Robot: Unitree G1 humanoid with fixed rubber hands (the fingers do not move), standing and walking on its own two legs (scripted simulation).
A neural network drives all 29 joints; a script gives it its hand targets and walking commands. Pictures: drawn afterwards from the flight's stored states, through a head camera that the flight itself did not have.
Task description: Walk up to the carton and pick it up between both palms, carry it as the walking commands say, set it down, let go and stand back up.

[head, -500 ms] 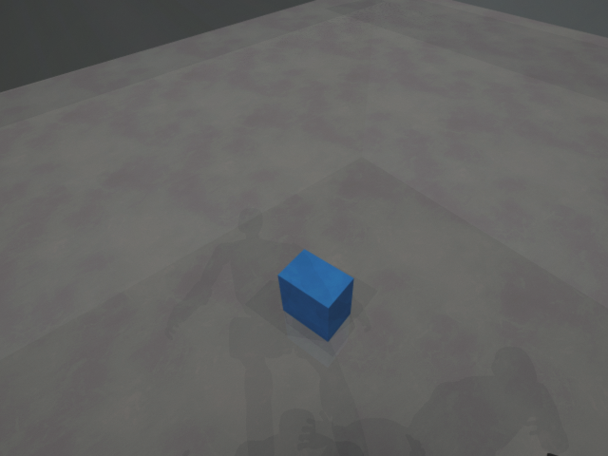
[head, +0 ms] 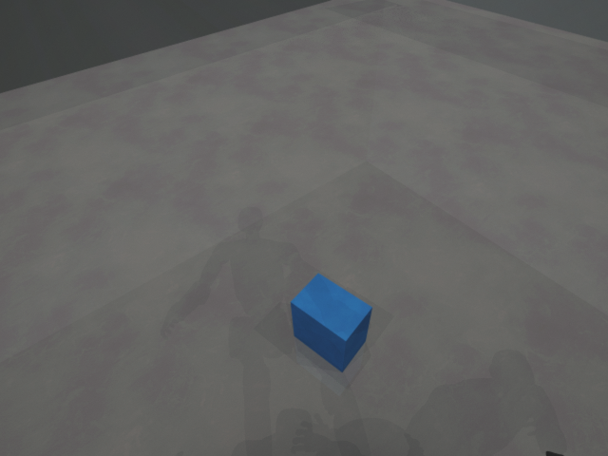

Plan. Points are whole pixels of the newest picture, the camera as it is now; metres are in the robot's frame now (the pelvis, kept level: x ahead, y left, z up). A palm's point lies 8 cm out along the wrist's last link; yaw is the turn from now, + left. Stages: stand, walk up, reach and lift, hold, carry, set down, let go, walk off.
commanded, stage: walk up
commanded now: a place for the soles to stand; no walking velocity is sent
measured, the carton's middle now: (330, 322) +0.66 -0.04 -0.64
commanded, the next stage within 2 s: none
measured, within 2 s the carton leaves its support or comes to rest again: neither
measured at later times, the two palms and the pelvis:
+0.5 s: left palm out of the picture +0.13 +0.46 -0.07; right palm (511, 455) +0.17 -0.25 -0.10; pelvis +0.08 +0.08 -0.02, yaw -1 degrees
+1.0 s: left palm out of the picture +0.19 +0.45 -0.08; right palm (495, 428) +0.20 -0.24 -0.09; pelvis +0.10 +0.10 -0.01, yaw -3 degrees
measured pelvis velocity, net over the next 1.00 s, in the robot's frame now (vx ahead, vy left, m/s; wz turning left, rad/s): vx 0.10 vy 0.10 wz -0.04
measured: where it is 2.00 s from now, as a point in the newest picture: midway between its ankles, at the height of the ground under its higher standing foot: outside the picture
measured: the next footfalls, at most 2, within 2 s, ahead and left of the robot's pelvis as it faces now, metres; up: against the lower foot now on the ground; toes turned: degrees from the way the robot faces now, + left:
left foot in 0.04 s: +0.09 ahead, +0.13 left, +0.00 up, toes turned +1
right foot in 0.24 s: +0.17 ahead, -0.07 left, +0.00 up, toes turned -6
